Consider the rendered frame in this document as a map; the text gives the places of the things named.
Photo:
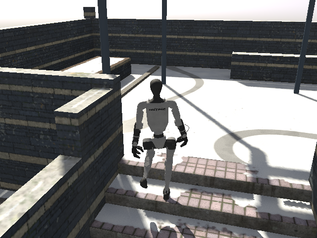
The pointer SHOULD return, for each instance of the left robot upper arm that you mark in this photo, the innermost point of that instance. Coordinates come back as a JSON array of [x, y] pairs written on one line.
[[139, 114]]

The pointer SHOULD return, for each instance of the robot right hand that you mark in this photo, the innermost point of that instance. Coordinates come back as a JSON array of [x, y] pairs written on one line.
[[180, 139]]

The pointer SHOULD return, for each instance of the right robot upper arm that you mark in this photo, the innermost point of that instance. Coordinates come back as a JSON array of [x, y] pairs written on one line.
[[175, 111]]

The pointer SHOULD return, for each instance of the left robot forearm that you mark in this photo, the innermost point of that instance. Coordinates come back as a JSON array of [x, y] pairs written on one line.
[[136, 136]]

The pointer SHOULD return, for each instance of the right robot forearm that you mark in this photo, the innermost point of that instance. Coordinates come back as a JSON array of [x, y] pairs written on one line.
[[182, 130]]

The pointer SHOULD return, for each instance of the robot torso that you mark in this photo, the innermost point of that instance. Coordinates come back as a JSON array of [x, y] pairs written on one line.
[[157, 118]]

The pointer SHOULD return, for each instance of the robot right thigh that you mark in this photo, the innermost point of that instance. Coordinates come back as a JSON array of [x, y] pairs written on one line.
[[170, 149]]

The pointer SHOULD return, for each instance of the robot left hand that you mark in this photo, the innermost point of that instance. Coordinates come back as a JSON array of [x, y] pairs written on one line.
[[135, 152]]

